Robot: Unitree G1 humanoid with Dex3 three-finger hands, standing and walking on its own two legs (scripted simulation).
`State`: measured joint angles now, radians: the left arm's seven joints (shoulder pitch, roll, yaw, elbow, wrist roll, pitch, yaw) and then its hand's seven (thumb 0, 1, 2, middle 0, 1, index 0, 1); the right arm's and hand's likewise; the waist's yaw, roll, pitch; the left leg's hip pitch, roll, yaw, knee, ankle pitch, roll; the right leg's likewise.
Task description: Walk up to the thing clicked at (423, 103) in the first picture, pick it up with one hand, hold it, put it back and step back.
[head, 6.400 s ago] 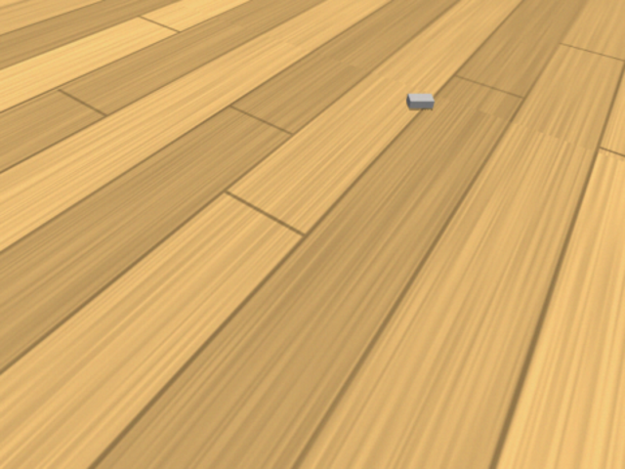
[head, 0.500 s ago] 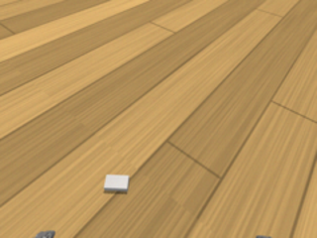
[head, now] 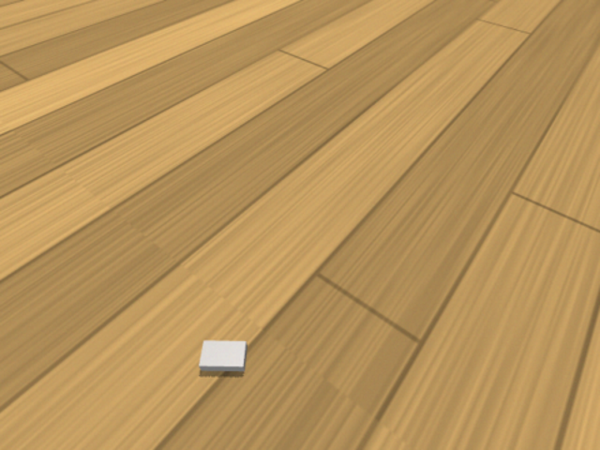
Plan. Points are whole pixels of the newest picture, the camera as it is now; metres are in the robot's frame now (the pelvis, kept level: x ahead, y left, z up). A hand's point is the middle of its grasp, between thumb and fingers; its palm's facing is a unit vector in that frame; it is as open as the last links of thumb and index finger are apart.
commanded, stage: walk up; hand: left
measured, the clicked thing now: (224, 355) +0.51 +0.26 -0.76
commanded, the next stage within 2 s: stand in 0.34 s
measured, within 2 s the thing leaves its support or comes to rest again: neither
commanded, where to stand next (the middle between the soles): +0.04 +0.03 m, yaw +0 degrees
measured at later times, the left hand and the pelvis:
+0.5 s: hand out of the picture +0.10 +0.25 -0.15, palm faces -0.03 -0.94 -0.35, open 7.4 cm; pelvis +0.01 +0.00 +0.00, yaw +0 degrees
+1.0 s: hand out of the picture +0.08 +0.24 -0.15, palm faces -0.02 -0.94 -0.35, open 7.4 cm; pelvis +0.00 -0.02 +0.00, yaw +0 degrees
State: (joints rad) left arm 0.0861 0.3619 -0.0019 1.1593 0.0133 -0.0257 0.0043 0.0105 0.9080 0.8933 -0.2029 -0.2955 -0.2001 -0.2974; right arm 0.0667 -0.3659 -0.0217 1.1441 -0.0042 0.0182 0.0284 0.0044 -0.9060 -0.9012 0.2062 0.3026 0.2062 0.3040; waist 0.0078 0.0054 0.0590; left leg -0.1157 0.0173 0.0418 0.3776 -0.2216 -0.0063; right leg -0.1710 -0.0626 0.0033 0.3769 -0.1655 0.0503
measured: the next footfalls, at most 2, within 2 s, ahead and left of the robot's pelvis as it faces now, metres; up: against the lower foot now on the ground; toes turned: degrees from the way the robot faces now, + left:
none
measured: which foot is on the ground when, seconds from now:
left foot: down 0.00-1.00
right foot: down 0.00-1.00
